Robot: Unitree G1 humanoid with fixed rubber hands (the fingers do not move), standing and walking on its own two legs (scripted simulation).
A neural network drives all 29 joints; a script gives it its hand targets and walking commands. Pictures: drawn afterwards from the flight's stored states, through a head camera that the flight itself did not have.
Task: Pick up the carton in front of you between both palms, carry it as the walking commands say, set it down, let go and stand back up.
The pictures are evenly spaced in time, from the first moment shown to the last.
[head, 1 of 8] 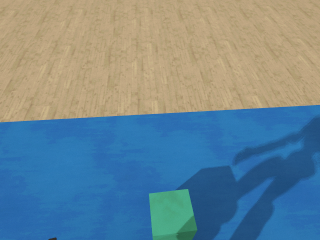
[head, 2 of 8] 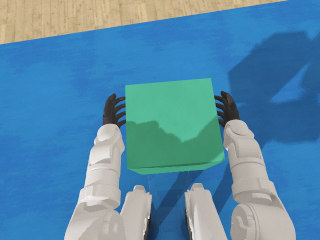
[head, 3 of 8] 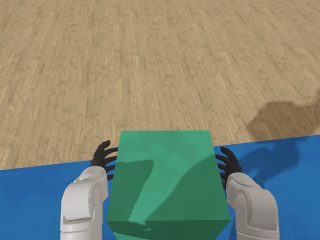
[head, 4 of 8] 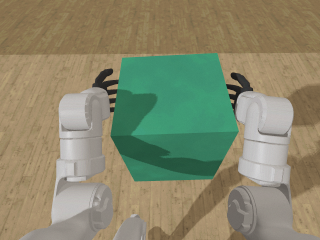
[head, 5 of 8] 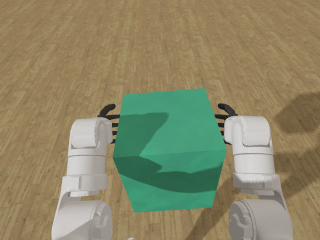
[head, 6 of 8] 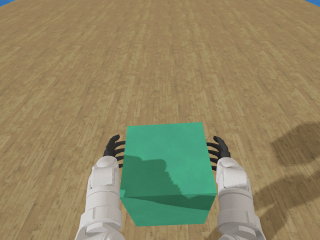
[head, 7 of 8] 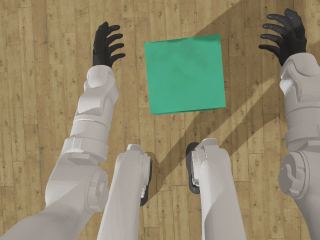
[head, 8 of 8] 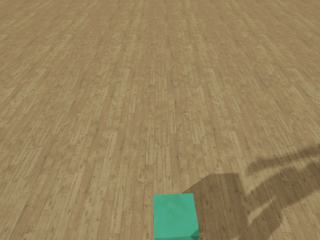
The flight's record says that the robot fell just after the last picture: no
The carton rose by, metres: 1.05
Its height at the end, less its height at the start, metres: +0.31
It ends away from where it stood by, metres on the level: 5.11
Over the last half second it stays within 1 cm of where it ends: yes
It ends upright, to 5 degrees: yes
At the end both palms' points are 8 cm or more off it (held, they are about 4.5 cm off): yes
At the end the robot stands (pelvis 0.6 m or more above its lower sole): yes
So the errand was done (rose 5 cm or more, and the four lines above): yes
